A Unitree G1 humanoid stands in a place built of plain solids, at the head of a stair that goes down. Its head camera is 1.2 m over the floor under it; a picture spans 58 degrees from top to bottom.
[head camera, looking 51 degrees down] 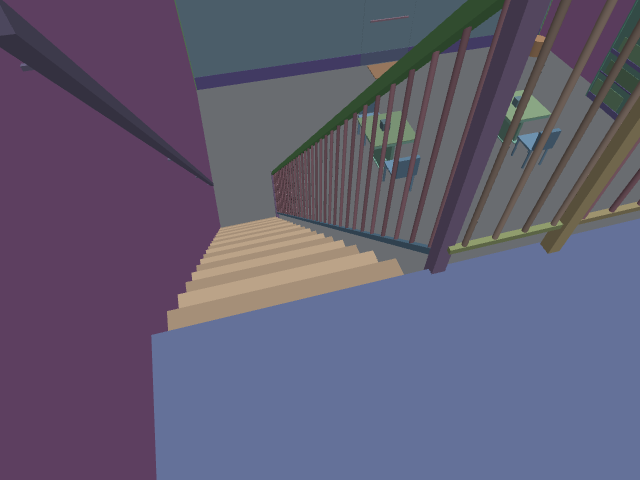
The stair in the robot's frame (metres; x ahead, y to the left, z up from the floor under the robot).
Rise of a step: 0.21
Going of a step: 0.21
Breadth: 0.91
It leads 16 degrees to the left of straight ahead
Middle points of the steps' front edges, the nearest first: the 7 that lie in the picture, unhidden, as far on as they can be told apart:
0.72 0.07 0.00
0.93 0.13 -0.21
1.13 0.19 -0.42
1.34 0.24 -0.64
1.54 0.30 -0.85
1.75 0.36 -1.06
1.95 0.41 -1.27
